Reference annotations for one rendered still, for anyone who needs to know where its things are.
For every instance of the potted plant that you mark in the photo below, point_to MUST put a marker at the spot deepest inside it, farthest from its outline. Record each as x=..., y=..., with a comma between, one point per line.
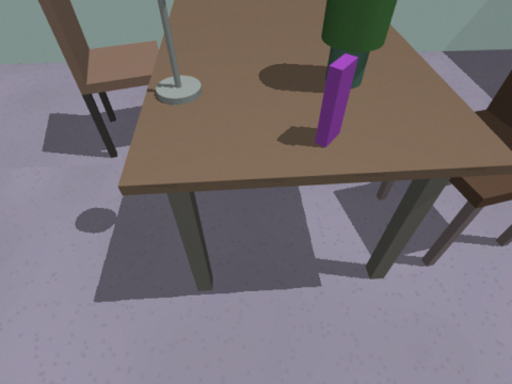
x=356, y=27

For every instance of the carton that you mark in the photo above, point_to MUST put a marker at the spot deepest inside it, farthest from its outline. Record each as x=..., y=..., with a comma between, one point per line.
x=337, y=89

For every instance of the chair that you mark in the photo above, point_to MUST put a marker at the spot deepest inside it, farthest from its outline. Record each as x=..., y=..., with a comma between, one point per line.
x=101, y=69
x=480, y=191

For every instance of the desk lamp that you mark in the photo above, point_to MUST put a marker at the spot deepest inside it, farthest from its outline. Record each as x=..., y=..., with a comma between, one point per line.
x=179, y=89

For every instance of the table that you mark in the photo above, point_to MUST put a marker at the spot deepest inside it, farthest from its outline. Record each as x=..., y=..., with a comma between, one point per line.
x=262, y=67

